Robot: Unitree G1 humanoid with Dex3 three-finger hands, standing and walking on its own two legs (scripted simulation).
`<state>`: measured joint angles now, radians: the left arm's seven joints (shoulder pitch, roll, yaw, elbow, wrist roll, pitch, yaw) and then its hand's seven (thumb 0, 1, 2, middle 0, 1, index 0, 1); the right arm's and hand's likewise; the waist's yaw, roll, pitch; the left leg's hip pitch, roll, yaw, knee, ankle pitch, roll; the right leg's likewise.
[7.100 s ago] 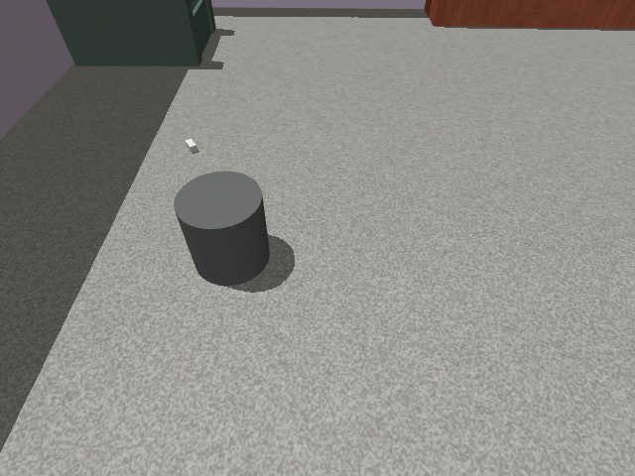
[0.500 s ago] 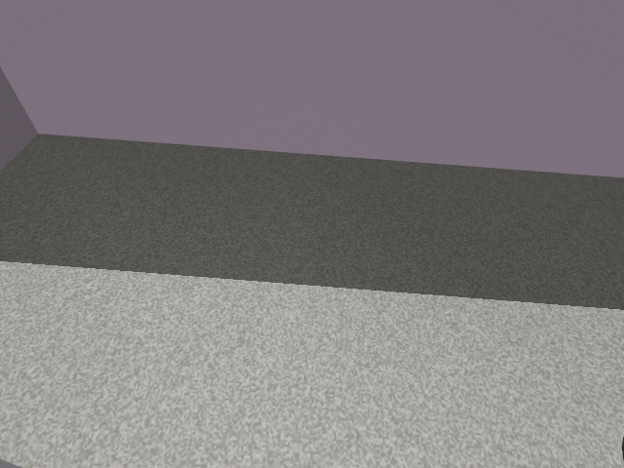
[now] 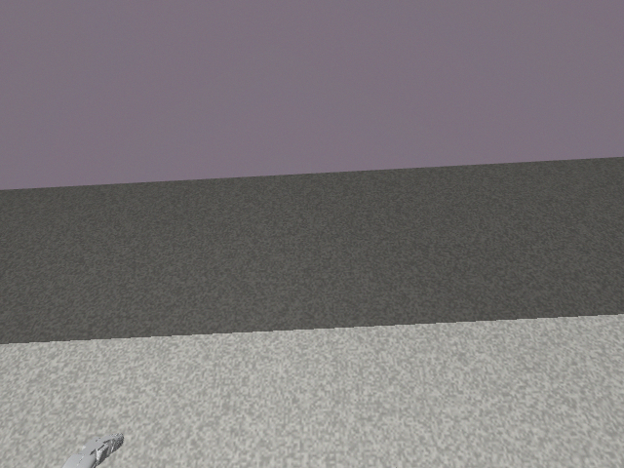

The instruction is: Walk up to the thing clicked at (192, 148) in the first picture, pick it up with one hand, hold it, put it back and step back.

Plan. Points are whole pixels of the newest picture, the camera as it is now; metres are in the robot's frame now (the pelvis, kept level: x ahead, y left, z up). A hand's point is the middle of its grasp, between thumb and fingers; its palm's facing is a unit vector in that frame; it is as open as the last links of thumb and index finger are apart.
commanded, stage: walk up
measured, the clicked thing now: out of the picture +0.57 -1.80 -0.73
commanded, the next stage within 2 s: none
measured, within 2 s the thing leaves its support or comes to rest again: neither
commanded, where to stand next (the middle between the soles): +0.69 +0.00 m, yaw +0 degrees
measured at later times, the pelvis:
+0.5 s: pelvis +0.22 +0.03 +0.01, yaw -1 degrees
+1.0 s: pelvis +0.40 +0.00 +0.01, yaw -13 degrees
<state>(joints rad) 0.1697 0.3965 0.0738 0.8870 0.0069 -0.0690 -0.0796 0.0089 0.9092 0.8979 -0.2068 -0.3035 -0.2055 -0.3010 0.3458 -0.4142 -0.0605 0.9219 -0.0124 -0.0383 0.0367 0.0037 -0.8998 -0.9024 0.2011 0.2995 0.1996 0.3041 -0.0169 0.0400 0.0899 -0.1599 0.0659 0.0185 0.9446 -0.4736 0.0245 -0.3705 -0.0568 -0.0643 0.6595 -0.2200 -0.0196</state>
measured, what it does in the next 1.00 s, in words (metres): walks ahead: left foot, then right foot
